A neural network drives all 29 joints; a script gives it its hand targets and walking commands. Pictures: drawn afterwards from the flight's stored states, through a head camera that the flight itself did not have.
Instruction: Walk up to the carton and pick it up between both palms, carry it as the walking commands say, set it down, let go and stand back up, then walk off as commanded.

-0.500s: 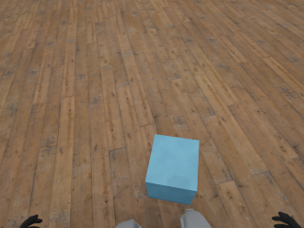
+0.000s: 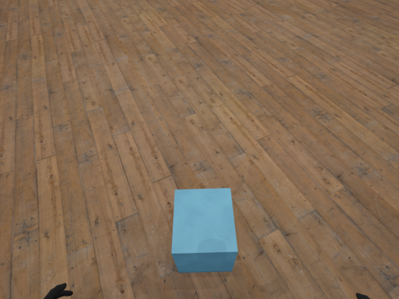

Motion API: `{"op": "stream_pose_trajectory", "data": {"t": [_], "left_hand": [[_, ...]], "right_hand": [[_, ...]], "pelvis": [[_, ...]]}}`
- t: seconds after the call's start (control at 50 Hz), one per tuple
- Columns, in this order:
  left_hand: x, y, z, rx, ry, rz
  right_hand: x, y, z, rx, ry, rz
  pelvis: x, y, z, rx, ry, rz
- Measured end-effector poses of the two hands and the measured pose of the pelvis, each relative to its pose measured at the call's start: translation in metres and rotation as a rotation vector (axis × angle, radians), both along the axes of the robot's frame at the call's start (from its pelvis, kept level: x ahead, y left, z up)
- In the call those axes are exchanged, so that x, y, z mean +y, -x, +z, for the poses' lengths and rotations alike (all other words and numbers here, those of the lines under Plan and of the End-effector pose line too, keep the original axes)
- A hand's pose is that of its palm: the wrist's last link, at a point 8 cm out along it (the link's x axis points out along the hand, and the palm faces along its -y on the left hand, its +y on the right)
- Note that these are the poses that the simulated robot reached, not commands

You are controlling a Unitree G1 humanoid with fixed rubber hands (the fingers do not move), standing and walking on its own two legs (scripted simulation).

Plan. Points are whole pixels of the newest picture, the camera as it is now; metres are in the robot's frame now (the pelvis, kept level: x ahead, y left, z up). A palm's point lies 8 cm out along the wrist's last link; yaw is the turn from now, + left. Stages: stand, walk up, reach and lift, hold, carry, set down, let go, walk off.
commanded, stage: walk up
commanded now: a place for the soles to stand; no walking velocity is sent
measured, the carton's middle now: (203, 231) +0.49 +0.01 -0.61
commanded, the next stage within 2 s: none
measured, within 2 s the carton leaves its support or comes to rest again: neither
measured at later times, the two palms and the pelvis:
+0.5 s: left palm out of the picture +0.16 +0.27 -0.07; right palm out of the picture +0.07 -0.42 -0.09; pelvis +0.00 -0.06 +0.01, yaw -4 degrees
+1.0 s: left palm out of the picture +0.12 +0.26 -0.06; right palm out of the picture +0.13 -0.36 -0.09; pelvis +0.01 -0.06 +0.03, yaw +2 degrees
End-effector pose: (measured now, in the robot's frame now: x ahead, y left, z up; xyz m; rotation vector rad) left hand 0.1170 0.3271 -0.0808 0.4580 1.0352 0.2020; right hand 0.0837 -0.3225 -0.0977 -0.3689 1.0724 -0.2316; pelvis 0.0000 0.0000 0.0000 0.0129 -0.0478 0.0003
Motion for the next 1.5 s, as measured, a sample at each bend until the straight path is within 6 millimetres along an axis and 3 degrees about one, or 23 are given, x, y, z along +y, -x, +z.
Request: {"op": "stream_pose_trajectory", "data": {"t": [0.2,0.26,0.42,0.5,0.62,0.72,0.88,1.0,1.12,1.32,1.5], "left_hand": [[-0.022,-0.01,0.013,0.022,0.022,-0.006],[-0.022,-0.02,0.016,0.024,0.026,-0.016],[-0.04,-0.05,0.018,0.003,-0.003,-0.076],[-0.06,-0.043,0.015,0.018,-0.007,-0.086],[-0.085,-0.026,0.015,0.007,0.024,-0.039],[-0.086,-0.013,0.011,0.001,0.042,0.005],[-0.079,0.0,0.013,0.011,0.066,0.065],[-0.071,0.0,0.016,0.019,0.06,0.089],[-0.066,0.0,0.016,0.025,0.062,0.106],[-0.056,0.001,0.016,0.057,0.042,0.1],[-0.045,-0.013,0.016,0.057,0.031,0.093]], "right_hand": [[-0.002,-0.03,0.01,-0.039,-0.051,-0.02],[-0.01,-0.033,0.014,-0.051,-0.024,-0.038],[-0.075,0.002,0.015,-0.007,0.092,-0.087],[-0.093,0.016,0.009,0.044,0.077,-0.11],[-0.083,0.024,0.005,0.116,0.026,-0.066],[-0.071,0.019,0.0,0.136,0.0,-0.02],[-0.05,-0.015,0.006,0.083,-0.04,0.035],[-0.041,-0.045,0.013,0.033,-0.046,0.06],[-0.037,-0.059,0.017,0.024,-0.041,0.069],[-0.029,-0.059,0.016,0.058,-0.053,0.05],[-0.021,-0.055,0.013,0.082,-0.055,0.02]], "pelvis": [[-0.009,-0.008,0.017,0.012,-0.002,-0.013],[-0.012,-0.007,0.018,0.021,-0.013,-0.028],[-0.04,-0.001,0.006,0.023,-0.018,-0.072],[-0.056,-0.002,0.005,0.022,-0.002,-0.071],[-0.068,-0.003,0.015,0.02,-0.005,-0.028],[-0.069,-0.003,0.015,0.017,0.0,0.013],[-0.066,-0.006,0.023,0.014,0.012,0.022],[-0.062,-0.009,0.026,0.016,0.016,0.027],[-0.058,-0.012,0.028,0.017,0.015,0.032],[-0.05,-0.024,0.031,0.025,0.015,0.022],[-0.04,-0.034,0.03,0.025,0.016,0.013]]}}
